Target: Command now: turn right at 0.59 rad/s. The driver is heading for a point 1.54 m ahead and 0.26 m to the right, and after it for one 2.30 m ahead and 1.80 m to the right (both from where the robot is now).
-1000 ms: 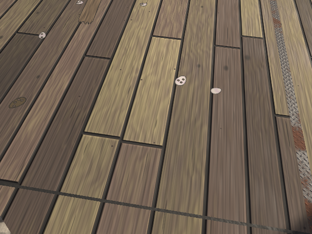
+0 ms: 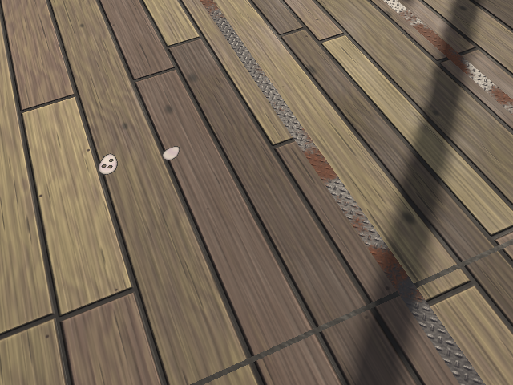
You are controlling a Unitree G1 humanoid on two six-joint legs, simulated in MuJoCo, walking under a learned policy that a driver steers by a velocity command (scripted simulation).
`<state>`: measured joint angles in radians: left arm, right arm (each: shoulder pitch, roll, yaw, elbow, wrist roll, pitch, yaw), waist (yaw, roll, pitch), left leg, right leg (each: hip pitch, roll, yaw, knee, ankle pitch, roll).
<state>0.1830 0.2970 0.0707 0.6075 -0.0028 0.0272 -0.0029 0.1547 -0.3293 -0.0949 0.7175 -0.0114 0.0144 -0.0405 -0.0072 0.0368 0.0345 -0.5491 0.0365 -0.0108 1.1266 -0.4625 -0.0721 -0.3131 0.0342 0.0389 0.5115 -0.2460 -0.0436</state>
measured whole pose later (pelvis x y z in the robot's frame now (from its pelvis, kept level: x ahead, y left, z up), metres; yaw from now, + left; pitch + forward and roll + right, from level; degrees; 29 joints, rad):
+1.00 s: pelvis +0.27 -0.14 +0.01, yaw -20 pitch +1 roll -1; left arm 0.35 0.26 0.05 0.75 0.00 -0.08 -0.03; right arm 0.19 -0.32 -0.05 0.73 0.01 -0.07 0.01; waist 0.04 0.05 0.01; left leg -0.68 0.13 -0.03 1.00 -0.13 -0.02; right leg -0.13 0.06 -0.03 0.29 -0.19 -0.07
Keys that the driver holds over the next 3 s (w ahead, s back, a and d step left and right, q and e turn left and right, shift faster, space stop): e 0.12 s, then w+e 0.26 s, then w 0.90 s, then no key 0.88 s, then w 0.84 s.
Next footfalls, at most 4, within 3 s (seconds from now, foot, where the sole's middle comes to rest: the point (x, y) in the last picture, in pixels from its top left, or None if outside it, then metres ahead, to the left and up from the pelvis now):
0.30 left None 0.08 0.13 -0.77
0.74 right None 0.26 -0.23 -0.77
1.26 left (327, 307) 0.65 -0.12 -0.77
1.70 right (419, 293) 0.68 -0.37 -0.77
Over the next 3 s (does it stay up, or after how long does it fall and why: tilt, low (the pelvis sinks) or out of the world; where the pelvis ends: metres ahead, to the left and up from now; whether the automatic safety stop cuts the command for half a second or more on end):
stays up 0.93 -0.30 -0.01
